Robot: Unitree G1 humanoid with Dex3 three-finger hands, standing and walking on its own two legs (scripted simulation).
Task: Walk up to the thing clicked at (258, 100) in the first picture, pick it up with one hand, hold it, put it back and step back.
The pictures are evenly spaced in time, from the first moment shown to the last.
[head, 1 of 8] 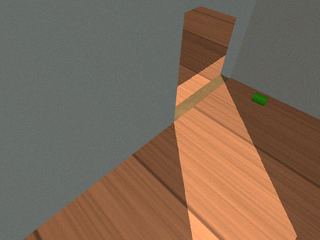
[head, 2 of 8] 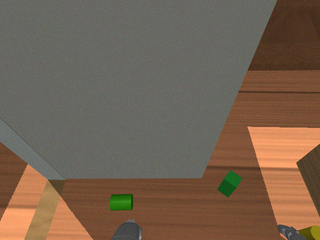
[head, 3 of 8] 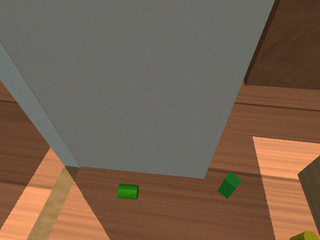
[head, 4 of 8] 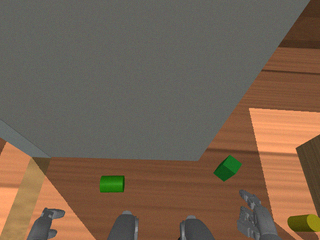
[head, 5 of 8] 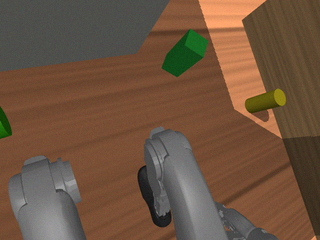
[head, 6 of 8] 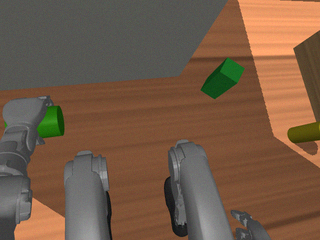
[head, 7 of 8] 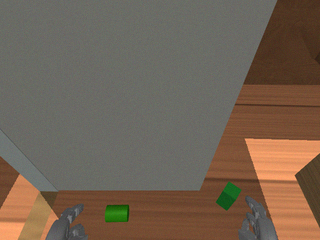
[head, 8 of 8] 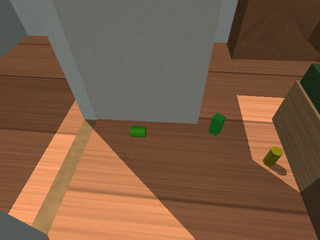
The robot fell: no
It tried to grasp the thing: yes
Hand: left
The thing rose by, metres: 0.67
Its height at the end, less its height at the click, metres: +0.00
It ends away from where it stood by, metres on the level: 0.01
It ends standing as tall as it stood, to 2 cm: yes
